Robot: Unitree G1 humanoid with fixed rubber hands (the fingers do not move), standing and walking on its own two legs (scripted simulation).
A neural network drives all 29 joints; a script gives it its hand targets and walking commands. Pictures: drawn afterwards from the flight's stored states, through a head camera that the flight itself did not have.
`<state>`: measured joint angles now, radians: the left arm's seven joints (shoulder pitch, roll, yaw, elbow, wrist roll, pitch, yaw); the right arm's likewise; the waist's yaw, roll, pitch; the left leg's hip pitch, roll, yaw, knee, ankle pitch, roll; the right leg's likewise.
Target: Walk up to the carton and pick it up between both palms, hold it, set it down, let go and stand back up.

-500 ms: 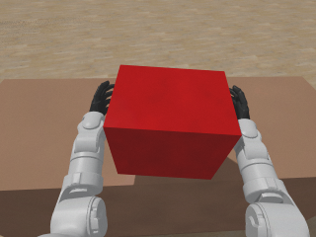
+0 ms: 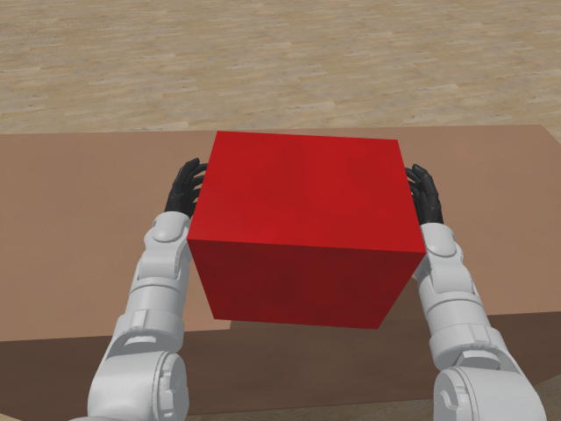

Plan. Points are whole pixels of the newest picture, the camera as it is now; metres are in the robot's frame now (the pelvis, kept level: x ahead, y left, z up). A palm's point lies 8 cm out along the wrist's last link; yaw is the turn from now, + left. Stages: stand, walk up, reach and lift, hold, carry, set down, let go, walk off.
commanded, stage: set down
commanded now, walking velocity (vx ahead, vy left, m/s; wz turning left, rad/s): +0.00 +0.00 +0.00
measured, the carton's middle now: (300, 234) +0.37 -0.02 +0.05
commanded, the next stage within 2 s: none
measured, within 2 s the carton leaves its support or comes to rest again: rests again in 0.76 s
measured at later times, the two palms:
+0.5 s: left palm (187, 219) +0.39 +0.16 +0.07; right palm (425, 232) +0.35 -0.20 +0.08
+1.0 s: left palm (187, 226) +0.39 +0.16 +0.05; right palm (417, 237) +0.36 -0.20 +0.05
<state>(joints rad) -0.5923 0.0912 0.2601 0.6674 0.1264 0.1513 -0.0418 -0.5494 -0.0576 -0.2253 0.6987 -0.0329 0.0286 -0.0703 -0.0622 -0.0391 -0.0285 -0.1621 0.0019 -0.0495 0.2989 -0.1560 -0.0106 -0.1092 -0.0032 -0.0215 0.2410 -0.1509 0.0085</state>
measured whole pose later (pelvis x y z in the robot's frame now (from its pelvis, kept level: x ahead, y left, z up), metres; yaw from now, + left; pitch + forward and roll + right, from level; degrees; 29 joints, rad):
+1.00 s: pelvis +0.00 +0.00 +0.00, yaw +0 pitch +5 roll -1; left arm -0.61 0.09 0.26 0.92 0.13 -0.11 -0.02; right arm -0.52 -0.03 -0.31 0.80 -0.13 -0.15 -0.05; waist -0.05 -0.01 -0.05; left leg -0.25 0.01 -0.03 0.32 -0.16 -0.01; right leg -0.19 0.00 -0.03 0.23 -0.14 0.01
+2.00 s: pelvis +0.00 +0.00 +0.00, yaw -1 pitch +4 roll +0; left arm -0.66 0.08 0.40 0.95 0.27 -0.20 -0.08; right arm -0.58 0.01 -0.44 0.90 -0.24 -0.30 -0.02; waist -0.03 -0.03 0.02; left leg -0.22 0.02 0.00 0.31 -0.16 -0.01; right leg -0.19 0.00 -0.03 0.28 -0.16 0.00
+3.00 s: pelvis -0.04 +0.00 -0.02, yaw -3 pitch +12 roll -1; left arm -0.93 0.41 -0.12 1.16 -0.37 -0.03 -0.03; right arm -0.84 -0.37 0.13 1.05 0.45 -0.03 -0.05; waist -0.03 -0.01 -0.16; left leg -0.53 0.04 0.00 0.50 -0.18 -0.02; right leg -0.51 0.02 -0.01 0.46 -0.17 -0.01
